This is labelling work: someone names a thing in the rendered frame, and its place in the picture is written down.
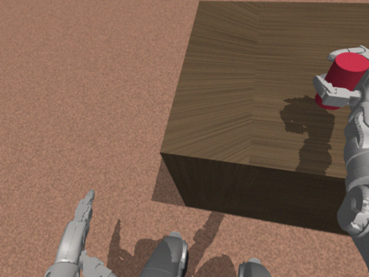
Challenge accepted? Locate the can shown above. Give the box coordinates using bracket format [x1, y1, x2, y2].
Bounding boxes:
[315, 52, 369, 110]

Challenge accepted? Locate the left robot hand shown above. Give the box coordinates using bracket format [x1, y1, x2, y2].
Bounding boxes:
[54, 189, 118, 277]

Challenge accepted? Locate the right robot hand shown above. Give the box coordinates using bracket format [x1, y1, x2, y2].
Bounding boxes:
[312, 46, 369, 111]

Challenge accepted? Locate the right robot arm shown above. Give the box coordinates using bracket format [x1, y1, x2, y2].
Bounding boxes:
[337, 102, 369, 272]

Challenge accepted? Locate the left robot arm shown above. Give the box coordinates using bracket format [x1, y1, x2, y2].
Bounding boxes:
[44, 262, 80, 277]

